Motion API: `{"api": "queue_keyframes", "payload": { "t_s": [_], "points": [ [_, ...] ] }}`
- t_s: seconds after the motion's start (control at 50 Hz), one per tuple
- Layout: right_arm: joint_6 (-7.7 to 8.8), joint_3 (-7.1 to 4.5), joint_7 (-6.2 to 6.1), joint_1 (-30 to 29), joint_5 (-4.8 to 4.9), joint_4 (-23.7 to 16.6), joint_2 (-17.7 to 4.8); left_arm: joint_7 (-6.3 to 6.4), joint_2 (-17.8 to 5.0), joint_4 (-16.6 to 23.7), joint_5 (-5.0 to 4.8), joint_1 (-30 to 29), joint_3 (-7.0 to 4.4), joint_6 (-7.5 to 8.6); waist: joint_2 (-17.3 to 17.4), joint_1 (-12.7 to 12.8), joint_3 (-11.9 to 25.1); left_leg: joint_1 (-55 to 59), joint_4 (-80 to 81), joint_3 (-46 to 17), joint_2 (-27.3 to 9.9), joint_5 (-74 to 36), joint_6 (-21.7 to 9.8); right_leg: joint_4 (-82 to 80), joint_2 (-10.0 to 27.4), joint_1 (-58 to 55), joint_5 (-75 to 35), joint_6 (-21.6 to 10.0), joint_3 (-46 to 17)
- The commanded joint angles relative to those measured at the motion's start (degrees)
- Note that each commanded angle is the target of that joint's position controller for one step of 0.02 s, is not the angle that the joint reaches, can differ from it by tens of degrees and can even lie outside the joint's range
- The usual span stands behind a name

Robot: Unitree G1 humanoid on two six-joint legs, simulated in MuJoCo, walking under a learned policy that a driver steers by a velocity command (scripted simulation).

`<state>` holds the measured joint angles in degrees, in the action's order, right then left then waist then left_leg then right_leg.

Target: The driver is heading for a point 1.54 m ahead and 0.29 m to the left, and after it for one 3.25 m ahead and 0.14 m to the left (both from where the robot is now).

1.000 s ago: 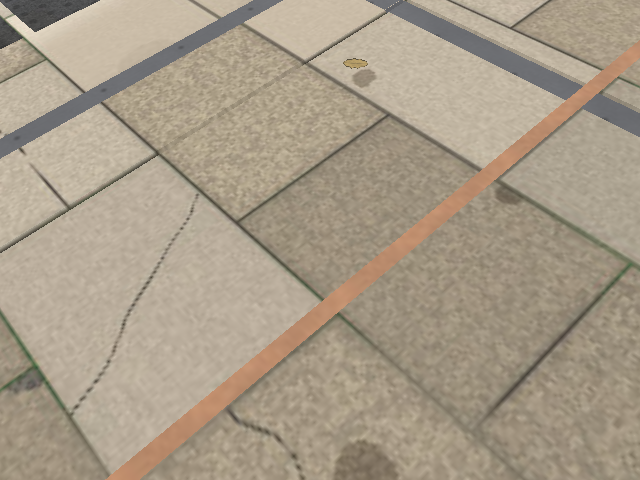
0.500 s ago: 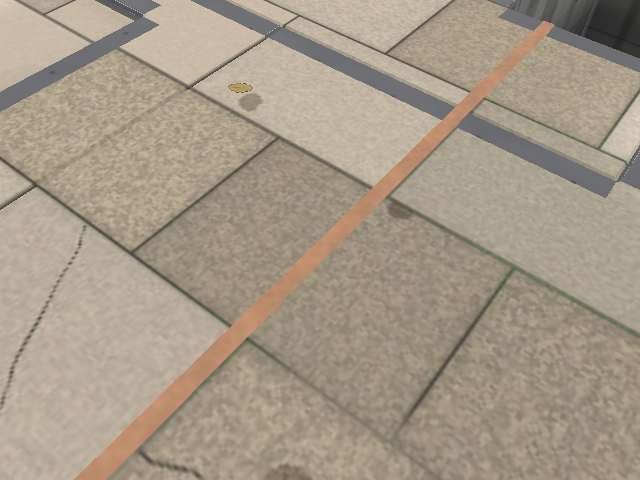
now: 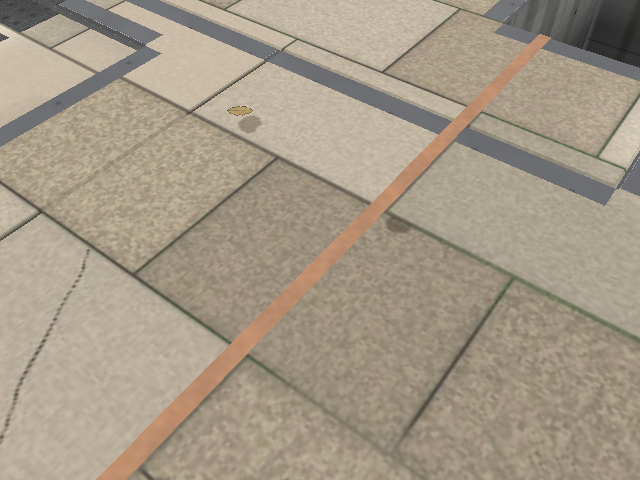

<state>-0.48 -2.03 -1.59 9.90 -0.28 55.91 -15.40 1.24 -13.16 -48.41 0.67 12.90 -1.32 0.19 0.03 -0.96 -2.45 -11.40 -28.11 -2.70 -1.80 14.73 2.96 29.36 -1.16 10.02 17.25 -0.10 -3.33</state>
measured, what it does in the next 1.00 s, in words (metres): walks ahead: right foot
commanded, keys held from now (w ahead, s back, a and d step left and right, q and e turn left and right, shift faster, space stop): no key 0.16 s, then w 0.82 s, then w+q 0.02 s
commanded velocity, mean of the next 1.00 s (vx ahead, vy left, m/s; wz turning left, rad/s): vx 0.30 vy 0.00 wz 0.00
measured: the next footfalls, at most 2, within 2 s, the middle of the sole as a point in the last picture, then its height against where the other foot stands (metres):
right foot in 0.84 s outside the picture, level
left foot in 1.38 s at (263, 394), level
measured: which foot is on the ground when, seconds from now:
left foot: down 0.00-0.86, up 0.88-1.00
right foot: down 0.00-0.38, up 0.40-0.82, down 0.84-1.00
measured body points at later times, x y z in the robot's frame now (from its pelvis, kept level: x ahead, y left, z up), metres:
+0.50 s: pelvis +0.06 +0.04 +0.00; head +0.07 +0.06 +0.45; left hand +0.14 +0.31 -0.14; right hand +0.05 -0.23 -0.13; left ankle +0.01 +0.13 -0.74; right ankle +0.01 -0.11 -0.67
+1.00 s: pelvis +0.33 -0.02 +0.00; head +0.35 -0.02 +0.45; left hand +0.44 +0.25 -0.12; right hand +0.37 -0.29 -0.14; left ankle +0.24 +0.13 -0.64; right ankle +0.38 -0.10 -0.74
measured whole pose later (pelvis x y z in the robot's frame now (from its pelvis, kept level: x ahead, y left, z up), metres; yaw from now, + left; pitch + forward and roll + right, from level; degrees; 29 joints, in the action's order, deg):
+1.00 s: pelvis +0.33 -0.02 +0.00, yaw +1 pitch +0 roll -1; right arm 5.6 -2.2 -0.4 17.3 1.6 55.3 -15.4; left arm -2.3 -14.5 -51.6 -0.1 9.5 -2.8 5.5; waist 1.9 -0.3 -2.9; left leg -23.9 -68.2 -2.1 -3.9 18.7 -2.8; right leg 23.6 -3.4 15.8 7.9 -4.0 4.0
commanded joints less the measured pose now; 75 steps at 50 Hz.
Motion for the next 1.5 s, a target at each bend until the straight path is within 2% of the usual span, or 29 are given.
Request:
{"api": "queue_keyframes", "payload": {
  "t_s": [0.02,0.16,0.2,0.26,0.32,0.36,0.38,0.4,0.42,0.46,0.54,0.64,0.74,0.8,0.84,0.86,0.88,0.9,0.94,1.0,1.08,1.28,1.34,1.38,1.4,1.42,1.44,1.46,1.5],
  "points": [
    [0.58,-1.13,-0.41,-0.4,0.07,-1.0,-6.1,0.22,-7.1,1.5,-0.11,0.4,-1.61,0.71,-0.6,0.2,1.2,1.3,3.3,0.1,-0.2,-7.6,-0.6,-6.7,3.0,2.4,-9.0,-1.1,-2.8],
    [0.49,-0.95,-0.84,1.0,0.17,1.9,-5.9,0.29,-6.7,-1.6,-0.29,1.0,-1.29,0.65,-0.6,0.2,0.9,1.2,3.5,0.3,-0.1,-8.0,-0.8,-6.7,2.3,2.1,-9.7,-0.9,-1.8],
    [0.34,-0.78,-0.98,2.1,0.56,2.9,-5.1,0.6,-7.6,-2.9,-0.69,2.2,-1.59,0.26,-2.1,0.6,1.2,-0.3,1.0,3.2,2.6,4.6,-1.3,-8.4,1.7,2.3,7.3,-2.1,-2.2],
    [1.77,-0.54,-0.57,-0.5,1.04,1.1,-3.9,0.68,-11.5,-3.4,-1.44,5.0,-2.75,0.54,-9.7,2.4,-4.4,-10.8,-10.1,6.1,4.3,13.8,-2.8,-16.8,10.5,4.7,31.8,-8.5,-15.7],
    [4.48,-0.38,1.01,1.3,2.0,0.9,-2.9,0.55,-11.4,-3.0,-2.05,2.8,-3.01,1.9,-11.5,0.3,-7.4,-10.7,-12.9,3.2,0.4,12.0,-6.2,-19.2,16.4,7.8,27.8,-12.0,-22.7],
    [5.53,-0.75,1.72,9.6,2.01,4.5,-2.8,0.27,-10.0,-1.0,-2.59,-3.3,-2.54,1.88,-7.9,-4.6,-5.9,4.8,1.3,4.3,1.7,5.3,-7.9,-13.2,10.6,14.5,19.2,-8.1,-13.6],
    [5.66,-1.52,1.81,15.0,1.29,6.6,-4.9,0.13,-7.3,-0.1,-2.05,-4.7,-1.82,2.18,-1.0,-6.0,-3.5,12.3,5.5,-3.0,-2.0,4.6,-8.1,-1.8,5.7,18.5,11.3,-5.2,-6.7],
    [5.87,-2.89,2.01,21.4,1.16,7.6,-10.9,0.2,-4.0,1.9,-1.65,-5.9,-0.99,2.89,14.0,-7.1,-0.6,18.3,16.0,-24.0,-13.4,15.9,-13.1,16.7,-1.3,26.5,9.2,-1.1,3.0],
    [6.57,-2.74,2.71,21.2,0.12,7.2,-12.5,0.45,-6.3,2.9,-2.84,-5.6,-1.75,3.86,15.8,-6.0,-1.9,17.3,20.5,-39.3,-20.5,19.6,-18.6,28.3,-2.0,32.8,16.4,-1.1,-0.6],
    [7.48,-1.13,2.65,14.1,0.68,4.4,-6.5,-0.49,-7.6,0.8,-3.6,-2.2,-2.12,5.18,7.1,-2.2,-5.8,16.1,19.6,-28.8,-17.2,16.0,-16.4,35.3,3.7,37.2,6.5,-3.2,-2.9],
    [6.47,0.15,2.37,16.0,0.38,4.1,-3.2,-1.83,-6.7,0.9,-1.82,-5.9,-2.76,5.78,6.3,-2.6,-2.8,18.0,19.9,-12.0,-10.9,-9.7,-12.3,28.5,6.8,35.3,-6.0,-2.3,1.8],
    [5.21,-0.06,0.7,17.6,0.13,3.2,-6.3,-2.6,-2.7,4.9,-2.01,-16.2,-1.09,5.32,5.0,-4.3,-4.5,11.1,22.3,-4.2,-8.7,-17.0,-12.7,11.0,4.7,29.4,-15.1,0.7,5.7],
    [5.09,-0.77,0.36,19.8,1.23,3.9,-7.2,-3.74,-4.6,7.4,-2.57,-21.5,-0.95,5.51,5.9,-3.6,-6.9,12.8,22.6,-2.6,-11.8,-19.4,-12.6,1.9,3.5,24.7,-18.6,-1.4,5.1],
    [4.39,-1.7,0.35,17.7,0.96,3.0,-9.0,-3.91,-8.1,6.5,-2.35,-16.0,-2.43,5.77,7.2,1.4,-1.1,17.5,13.4,-0.9,-13.0,-42.2,-10.8,1.0,0.8,15.1,-14.9,-4.4,6.3],
    [3.53,-1.42,0.4,16.2,0.12,1.7,-8.3,-2.92,-12.3,1.1,-2.54,2.3,-4.89,5.23,6.8,10.2,10.2,9.1,-8.4,1.8,-9.1,-48.3,-8.1,1.7,1.0,-9.8,-13.9,-8.0,5.2],
    [4.13,0.3,1.01,21.5,-0.56,0.1,-2.4,-2.45,-17.5,-0.6,-1.02,10.9,-6.1,4.93,-4.8,9.1,20.1,-11.9,-30.5,3.6,-2.1,-24.6,-5.2,1.4,16.0,-33.0,-5.6,-15.4,-16.8],
    [5.63,1.39,1.4,23.4,0.57,1.1,1.1,-2.82,-15.3,-1.7,-1.33,12.3,-5.3,4.68,-14.5,8.0,27.0,-22.2,-45.6,-1.8,5.6,15.9,-4.0,-11.2,24.5,-37.7,6.2,-20.7,-40.8],
    [7.09,-0.34,1.73,17.4,2.29,-0.8,-5.1,-3.02,-11.4,-1.4,-1.76,7.1,-3.94,4.99,-10.5,7.7,16.7,-28.2,-50.9,-5.4,1.9,14.9,-5.5,-14.5,21.9,-29.2,9.8,-17.4,-37.0],
    [7.96,-0.98,1.31,9.8,3.01,-3.0,-6.4,-3.27,-8.0,-0.1,-1.04,-2.2,-2.84,5.76,-2.5,3.8,4.4,-26.8,-46.4,-2.4,-3.7,5.3,-6.5,-17.6,17.8,-10.3,-2.0,-14.4,-20.8],
    [5.78,-1.3,0.89,12.7,1.74,-2.2,-3.0,-3.69,-5.6,-0.8,-0.35,-5.0,-2.22,6.56,-4.0,-0.8,2.7,-18.6,-39.7,-2.3,-7.0,1.1,-5.8,-21.8,13.6,0.8,-9.5,-13.3,-10.0],
    [4.2,-1.69,0.66,6.1,1.41,-5.3,-3.5,-2.37,-8.4,-3.4,0.06,-1.5,-2.84,7.21,-2.9,-0.3,-1.3,-25.6,-31.2,-2.8,-7.9,-6.9,-3.9,-25.5,13.7,2.8,-12.6,-13.7,-3.1],
    [5.12,-0.48,4.04,-11.1,1.46,-13.9,-1.9,-0.69,-11.0,-6.5,-1.06,6.8,-3.19,5.0,-0.6,5.5,-3.5,-29.9,-6.5,2.4,-3.7,-17.5,-5.9,-21.3,15.8,-14.3,-23.1,-9.5,8.9],
    [4.95,-1.41,5.25,-9.3,1.55,-16.0,-4.2,-0.22,-13.1,-5.5,-1.18,5.4,-3.84,3.32,-3.3,2.8,-0.3,-24.4,-5.9,6.8,0.0,-8.0,-8.5,-11.5,17.0,-18.7,-45.8,-7.6,11.2],
    [4.64,-4.23,5.0,4.8,1.83,-13.3,-8.8,0.46,-13.3,-4.2,-0.84,4.0,-3.77,2.14,-3.7,-4.8,8.1,-5.0,-3.4,8.9,5.1,-7.9,-11.7,8.4,14.4,-14.0,-57.3,-5.0,14.2],
    [4.07,-6.32,3.86,14.6,1.78,-11.6,-14.3,0.73,-11.9,-2.4,0.01,4.9,-2.96,2.52,2.8,-8.1,14.7,13.4,-2.5,-4.6,-2.7,-7.9,-15.7,26.7,11.8,0.3,-41.4,-2.6,14.8],
    [4.16,-6.87,3.67,14.2,1.93,-12.0,-18.4,-0.67,-3.0,-0.2,1.11,10.5,-0.22,4.6,15.7,-1.7,20.3,32.4,4.0,-38.0,-16.4,2.6,-26.6,45.5,-1.6,26.3,12.2,0.9,8.9],
    [4.47,-5.42,3.53,15.8,1.39,-12.9,-13.3,-1.64,-9.0,0.4,-1.18,4.6,-1.38,7.22,9.6,-5.7,23.5,35.6,10.3,-44.5,-17.5,5.3,-26.4,51.1,-0.7,33.1,15.5,-0.5,-2.3],
    [4.83,-4.77,3.26,13.5,0.89,-13.0,-10.7,-2.12,-11.1,2.3,-3.05,-0.6,-2.0,8.65,7.6,-6.0,15.6,30.4,10.8,-35.4,-15.6,0.4,-23.4,50.1,2.2,37.4,10.2,-2.0,-2.6],
    [5.13,-4.01,3.15,5.7,0.72,-15.2,-8.1,-1.45,-10.6,2.3,-1.39,-2.5,-2.25,9.16,-1.0,-1.4,7.8,13.8,12.1,-23.1,-11.1,-12.5,-20.5,40.1,6.5,31.7,2.8,-1.9,-1.8]
  ]
}}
